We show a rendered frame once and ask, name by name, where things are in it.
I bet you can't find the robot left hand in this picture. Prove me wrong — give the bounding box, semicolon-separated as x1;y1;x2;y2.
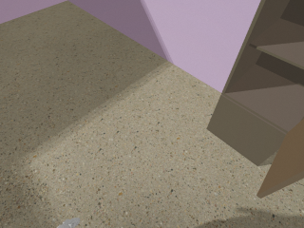
57;218;80;228

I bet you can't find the cupboard door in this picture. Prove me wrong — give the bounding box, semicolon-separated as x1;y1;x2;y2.
256;119;304;199

